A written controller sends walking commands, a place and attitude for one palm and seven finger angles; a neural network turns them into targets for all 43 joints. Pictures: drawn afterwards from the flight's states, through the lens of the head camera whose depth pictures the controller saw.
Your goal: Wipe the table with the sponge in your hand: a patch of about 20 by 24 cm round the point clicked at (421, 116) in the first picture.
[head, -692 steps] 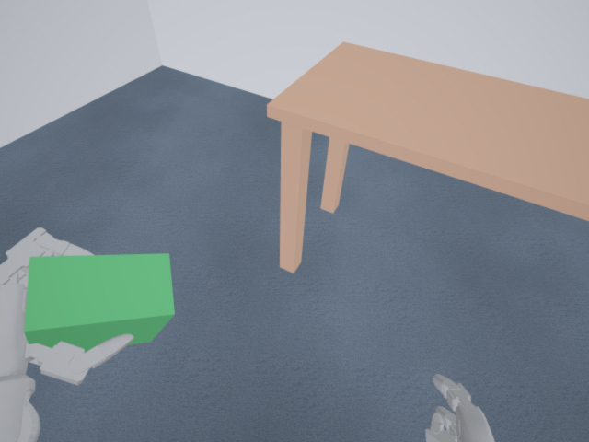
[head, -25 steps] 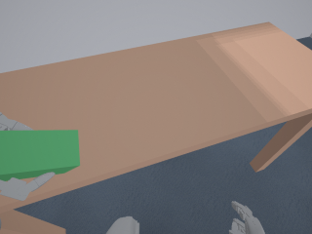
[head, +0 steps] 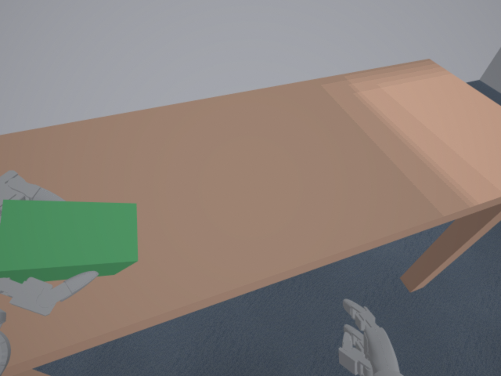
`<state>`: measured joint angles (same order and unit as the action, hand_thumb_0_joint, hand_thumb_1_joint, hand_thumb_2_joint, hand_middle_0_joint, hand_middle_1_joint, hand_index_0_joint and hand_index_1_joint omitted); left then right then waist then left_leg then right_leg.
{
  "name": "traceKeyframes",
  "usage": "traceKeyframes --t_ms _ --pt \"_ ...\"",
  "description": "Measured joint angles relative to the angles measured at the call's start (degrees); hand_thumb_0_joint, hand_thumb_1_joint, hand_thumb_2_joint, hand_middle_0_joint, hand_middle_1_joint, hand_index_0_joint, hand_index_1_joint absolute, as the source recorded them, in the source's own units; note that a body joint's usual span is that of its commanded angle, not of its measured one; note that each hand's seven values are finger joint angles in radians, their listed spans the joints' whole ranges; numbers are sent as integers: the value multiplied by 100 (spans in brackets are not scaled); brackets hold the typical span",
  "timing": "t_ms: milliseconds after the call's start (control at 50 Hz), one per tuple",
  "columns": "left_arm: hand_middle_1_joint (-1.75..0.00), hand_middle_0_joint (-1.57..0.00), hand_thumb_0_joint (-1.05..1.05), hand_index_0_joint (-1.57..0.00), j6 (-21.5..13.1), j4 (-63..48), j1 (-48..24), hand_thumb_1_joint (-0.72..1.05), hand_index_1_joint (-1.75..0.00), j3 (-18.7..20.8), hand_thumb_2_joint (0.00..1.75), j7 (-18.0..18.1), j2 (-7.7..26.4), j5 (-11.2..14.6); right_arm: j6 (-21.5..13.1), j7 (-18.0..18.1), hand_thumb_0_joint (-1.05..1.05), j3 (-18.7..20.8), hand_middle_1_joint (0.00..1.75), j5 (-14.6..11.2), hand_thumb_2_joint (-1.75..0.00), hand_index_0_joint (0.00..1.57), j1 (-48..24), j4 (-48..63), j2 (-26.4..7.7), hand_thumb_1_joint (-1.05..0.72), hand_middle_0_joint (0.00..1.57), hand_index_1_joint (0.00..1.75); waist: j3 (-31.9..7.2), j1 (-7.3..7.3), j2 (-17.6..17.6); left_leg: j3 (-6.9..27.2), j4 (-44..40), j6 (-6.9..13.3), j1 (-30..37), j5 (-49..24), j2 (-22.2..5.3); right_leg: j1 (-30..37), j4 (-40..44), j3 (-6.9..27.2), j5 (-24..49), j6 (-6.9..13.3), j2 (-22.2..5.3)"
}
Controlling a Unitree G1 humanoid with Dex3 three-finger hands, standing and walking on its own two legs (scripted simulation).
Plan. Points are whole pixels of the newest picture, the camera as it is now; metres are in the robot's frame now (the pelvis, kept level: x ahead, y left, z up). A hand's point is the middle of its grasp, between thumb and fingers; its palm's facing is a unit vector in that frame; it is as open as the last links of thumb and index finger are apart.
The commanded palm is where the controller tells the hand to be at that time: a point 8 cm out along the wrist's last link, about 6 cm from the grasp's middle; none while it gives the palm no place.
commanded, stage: come to a stop and stand still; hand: left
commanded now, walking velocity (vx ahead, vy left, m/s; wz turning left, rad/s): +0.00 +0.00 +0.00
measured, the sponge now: (88, 244) +0.23 +0.22 +0.16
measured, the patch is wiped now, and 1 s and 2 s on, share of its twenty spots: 0.00 0.00 0.00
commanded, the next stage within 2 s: look again from close up in 1.14 s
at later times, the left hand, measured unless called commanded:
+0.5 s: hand (69, 233) +0.24 +0.25 +0.15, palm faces +0.24 -0.87 -0.43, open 10.4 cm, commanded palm +0.19 +0.30 +0.18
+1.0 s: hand (28, 218) +0.25 +0.30 +0.16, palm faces +0.35 -0.85 -0.39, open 10.4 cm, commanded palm +0.19 +0.33 +0.18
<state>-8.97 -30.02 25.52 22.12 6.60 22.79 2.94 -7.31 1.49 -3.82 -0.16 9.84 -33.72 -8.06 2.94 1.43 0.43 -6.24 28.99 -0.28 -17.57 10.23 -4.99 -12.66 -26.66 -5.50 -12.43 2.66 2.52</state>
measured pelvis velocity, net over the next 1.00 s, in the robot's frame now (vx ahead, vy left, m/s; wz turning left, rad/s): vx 0.03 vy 0.06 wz -0.02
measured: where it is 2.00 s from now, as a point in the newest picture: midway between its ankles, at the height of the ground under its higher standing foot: outside the picture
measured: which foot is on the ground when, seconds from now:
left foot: down 0.00-1.00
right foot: down 0.00-1.00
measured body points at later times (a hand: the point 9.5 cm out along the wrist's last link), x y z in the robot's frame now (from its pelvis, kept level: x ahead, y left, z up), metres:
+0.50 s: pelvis +0.02 +0.02 +0.00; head +0.04 +0.04 +0.45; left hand +0.22 +0.29 +0.18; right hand +0.16 -0.23 -0.07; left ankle +0.06 +0.12 -0.74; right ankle +0.02 -0.08 -0.74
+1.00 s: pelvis +0.03 +0.06 +0.01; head +0.06 +0.08 +0.45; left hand +0.23 +0.34 +0.19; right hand +0.21 -0.16 -0.06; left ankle +0.06 +0.12 -0.74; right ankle +0.02 -0.08 -0.74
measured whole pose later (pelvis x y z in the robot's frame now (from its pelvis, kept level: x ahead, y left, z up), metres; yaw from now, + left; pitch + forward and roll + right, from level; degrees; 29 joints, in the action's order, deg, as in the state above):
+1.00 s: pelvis +0.03 +0.06 +0.01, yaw -1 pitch +0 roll -1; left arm -11.0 -29.0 24.4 20.7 5.8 22.7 2.1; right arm -7.2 1.8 -2.3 -0.4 10.3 -32.4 -10.5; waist 3.5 1.5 -2.5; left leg -2.5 25.0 3.9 -14.3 10.8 2.2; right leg -9.5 -22.0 -2.7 -12.3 -1.2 -1.0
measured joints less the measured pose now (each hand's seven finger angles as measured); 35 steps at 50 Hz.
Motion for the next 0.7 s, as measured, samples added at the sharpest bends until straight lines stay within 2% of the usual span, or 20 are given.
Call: traceKeyframes --t_ms 80,180,200,220,260,320,380,440,500,560,620,700 --pt "-133 -71 -1 -73 243 222 26 -53 -133 -188 100 70 -304 30 103 60 1 60 30 -29 -90 21 145 -133 -207 -90 20 30 -182 68 71 143 66 -16 -4 363 78 34 95 61 -32 129 51" --pt "-133 -71 -1 -73 308 264 -97 -53 -133 -392 100 154 -409 17 154 168 1 202 30 -55 -90 20 220 -284 -446 -90 20 30 -163 -8 68 320 -81 -26 158 -48 130 164 112 69 -57 125 105" --pt "-133 -71 -1 -73 297 355 -377 -53 -133 -344 100 10 -212 -158 94 204 1 295 30 -23 -90 20 302 -268 -449 -90 20 30 -119 58 46 338 -25 -4 130 -6 105 198 164 42 -43 105 128" --pt "-133 -71 -1 -73 133 606 -784 -53 -133 -232 100 -128 77 -254 33 225 1 352 30 -12 -90 20 365 -290 -442 -90 20 30 -94 136 -29 422 31 61 57 25 136 158 179 21 -14 118 130" --pt "-133 -71 -1 -73 -151 1101 -1302 -53 -133 59 100 -197 384 -176 1 156 1 378 30 -52 -90 20 378 -265 -499 -90 20 30 -40 215 -105 538 -14 100 59 70 180 79 190 86 41 138 171" --pt "-133 -71 -1 -73 -265 1042 -1139 -53 -133 273 100 -83 253 10 -92 -26 1 438 30 -109 -90 20 307 -128 -621 -90 20 30 78 29 -118 447 -180 -33 153 -29 235 52 166 230 60 65 116" --pt "-133 -71 -1 -73 -387 546 -420 -53 -133 5 100 -92 23 45 -169 -81 1 488 30 -104 -90 20 322 -34 -682 -90 20 30 57 -138 -108 338 -244 55 190 -19 318 40 164 332 32 -18 30" --pt "-133 -71 -1 -73 -468 248 173 -53 -133 -285 100 -204 12 28 -161 -18 1 475 30 -86 -90 20 386 -22 -610 -90 20 30 -6 -216 -167 316 -278 132 215 24 400 61 175 351 -18 -74 -49" --pt "-133 -71 -1 -73 -476 248 302 -53 -133 -283 100 -247 142 -7 -148 61 1 395 30 -71 -90 20 433 -57 -483 -90 20 30 -16 -165 -258 344 -302 184 235 53 470 101 199 323 -58 -124 -115" --pt "-133 -71 -1 -73 -425 359 64 -53 -133 -105 100 -196 213 -22 -160 84 1 303 30 -58 -90 20 408 -97 -361 -90 20 30 21 -61 -317 396 -299 229 252 77 537 155 216 269 -95 -169 -177" --pt "-133 -71 -1 -73 -380 391 -182 -53 -133 35 100 -108 113 -22 -209 42 1 206 30 -42 -90 20 281 -143 -272 -90 20 30 31 33 -328 405 -293 270 284 112 580 218 257 259 -110 -216 -217" --pt "-133 -71 -1 -73 -330 300 -339 -53 -133 -63 100 -57 -109 -62 -237 -36 1 118 30 -14 -90 20 62 -112 -191 -90 20 30 -7 97 -316 393 -299 322 322 147 631 285 323 269 -108 -281 -267"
